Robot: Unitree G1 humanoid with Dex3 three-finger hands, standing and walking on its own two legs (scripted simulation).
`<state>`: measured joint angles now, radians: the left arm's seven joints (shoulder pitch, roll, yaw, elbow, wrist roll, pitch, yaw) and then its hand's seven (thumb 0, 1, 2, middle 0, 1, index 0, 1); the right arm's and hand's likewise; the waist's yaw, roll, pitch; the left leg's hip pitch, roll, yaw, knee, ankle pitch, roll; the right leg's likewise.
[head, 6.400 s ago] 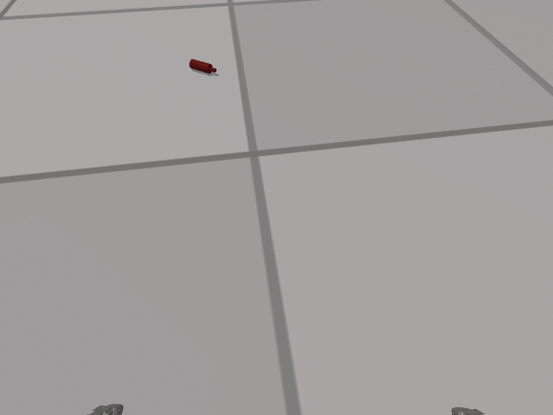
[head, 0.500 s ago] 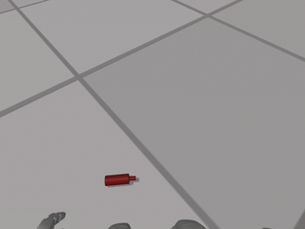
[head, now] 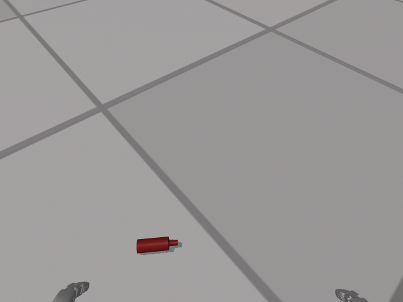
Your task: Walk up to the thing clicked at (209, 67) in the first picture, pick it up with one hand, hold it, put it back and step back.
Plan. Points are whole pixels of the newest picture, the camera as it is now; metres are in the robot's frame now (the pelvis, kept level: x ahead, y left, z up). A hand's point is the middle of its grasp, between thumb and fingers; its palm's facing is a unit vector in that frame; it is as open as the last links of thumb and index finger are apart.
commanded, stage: walk up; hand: left
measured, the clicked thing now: (157, 244) +0.43 +0.22 -0.75
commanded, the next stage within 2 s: stand in 0.36 s
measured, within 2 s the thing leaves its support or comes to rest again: neither
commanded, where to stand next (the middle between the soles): +0.11 -0.04 m, yaw +1 degrees
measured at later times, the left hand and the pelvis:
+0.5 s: hand out of the picture +0.10 +0.25 -0.15, palm faces -0.01 -0.95 -0.32, open 7.3 cm; pelvis +0.01 +0.00 +0.00, yaw +0 degrees
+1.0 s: hand out of the picture +0.09 +0.26 -0.15, palm faces +0.02 -0.94 -0.35, open 7.3 cm; pelvis +0.02 +0.00 +0.01, yaw +2 degrees
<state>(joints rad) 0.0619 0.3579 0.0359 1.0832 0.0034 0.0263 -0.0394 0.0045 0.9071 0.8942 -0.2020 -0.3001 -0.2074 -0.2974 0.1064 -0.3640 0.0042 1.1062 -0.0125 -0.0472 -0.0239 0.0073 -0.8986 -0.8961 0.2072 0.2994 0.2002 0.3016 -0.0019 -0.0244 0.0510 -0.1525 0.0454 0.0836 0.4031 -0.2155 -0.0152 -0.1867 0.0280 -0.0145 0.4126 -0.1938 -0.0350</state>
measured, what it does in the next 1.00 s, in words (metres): stands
